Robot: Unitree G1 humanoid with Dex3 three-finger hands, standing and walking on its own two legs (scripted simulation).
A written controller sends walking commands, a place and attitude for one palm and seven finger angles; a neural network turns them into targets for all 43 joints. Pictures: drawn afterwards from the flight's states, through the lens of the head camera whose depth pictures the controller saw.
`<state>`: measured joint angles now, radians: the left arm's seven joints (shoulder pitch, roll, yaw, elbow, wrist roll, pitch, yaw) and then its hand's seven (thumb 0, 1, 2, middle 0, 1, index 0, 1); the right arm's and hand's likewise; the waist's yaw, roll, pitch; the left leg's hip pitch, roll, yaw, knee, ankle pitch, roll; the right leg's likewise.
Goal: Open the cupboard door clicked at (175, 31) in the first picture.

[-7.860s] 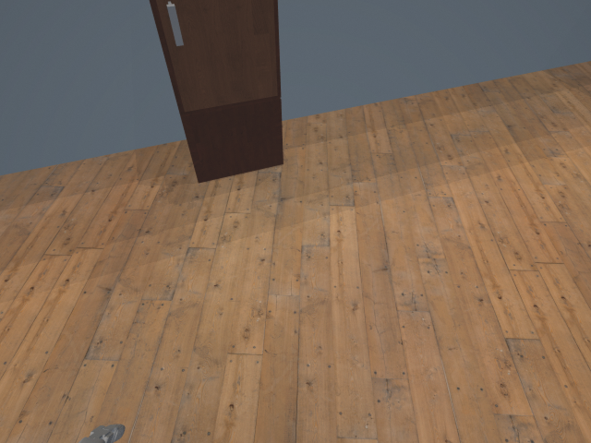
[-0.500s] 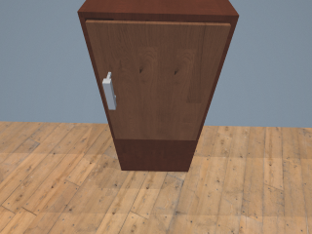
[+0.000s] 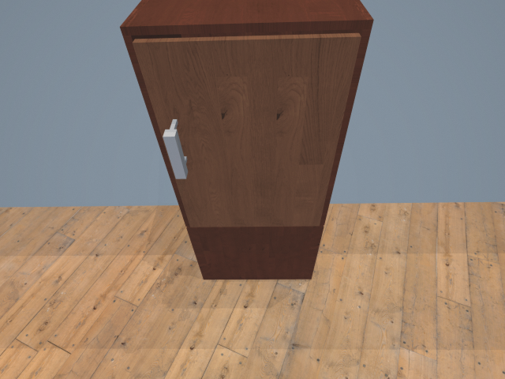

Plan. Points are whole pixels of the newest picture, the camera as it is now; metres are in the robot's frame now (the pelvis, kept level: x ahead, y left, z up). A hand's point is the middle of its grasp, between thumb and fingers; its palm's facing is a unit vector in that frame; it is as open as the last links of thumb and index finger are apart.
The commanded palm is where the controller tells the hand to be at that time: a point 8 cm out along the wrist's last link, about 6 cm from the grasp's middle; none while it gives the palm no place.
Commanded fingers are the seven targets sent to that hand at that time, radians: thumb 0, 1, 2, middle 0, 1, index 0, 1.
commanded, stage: look again from close up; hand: left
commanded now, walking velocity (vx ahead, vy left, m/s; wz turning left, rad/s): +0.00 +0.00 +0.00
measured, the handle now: (178, 149) +0.59 +0.22 +0.01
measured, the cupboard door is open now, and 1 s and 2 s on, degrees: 0 0 0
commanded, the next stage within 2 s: shuffle to correct the standing spot in 0.08 s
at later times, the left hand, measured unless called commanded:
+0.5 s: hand out of the picture +0.02 +0.17 -0.19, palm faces +0.04 -0.98 -0.18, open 7.4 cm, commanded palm none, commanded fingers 0.00 0.90 0.90 -0.20 -0.30 -0.20 -0.30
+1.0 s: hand out of the picture +0.11 +0.16 -0.18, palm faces +0.04 -0.96 -0.26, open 7.3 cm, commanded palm none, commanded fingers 0.00 0.90 0.90 -0.20 -0.30 -0.20 -0.30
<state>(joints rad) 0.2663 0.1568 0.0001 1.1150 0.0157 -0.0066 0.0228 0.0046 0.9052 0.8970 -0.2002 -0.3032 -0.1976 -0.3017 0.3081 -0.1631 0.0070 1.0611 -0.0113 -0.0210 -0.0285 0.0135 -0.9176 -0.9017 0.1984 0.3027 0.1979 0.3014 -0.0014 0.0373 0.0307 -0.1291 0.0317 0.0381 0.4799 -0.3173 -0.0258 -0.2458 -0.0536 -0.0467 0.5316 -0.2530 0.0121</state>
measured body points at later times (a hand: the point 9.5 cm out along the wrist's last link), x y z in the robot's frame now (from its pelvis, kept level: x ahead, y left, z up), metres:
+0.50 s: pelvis +0.04 -0.01 -0.01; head +0.06 -0.01 +0.44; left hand +0.02 +0.22 -0.17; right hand +0.00 -0.22 -0.17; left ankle -0.04 +0.14 -0.74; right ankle +0.02 -0.12 -0.73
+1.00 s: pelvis +0.08 -0.03 -0.01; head +0.12 -0.05 +0.44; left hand +0.11 +0.21 -0.16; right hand +0.15 -0.25 -0.17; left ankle +0.08 +0.11 -0.73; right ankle +0.04 -0.11 -0.74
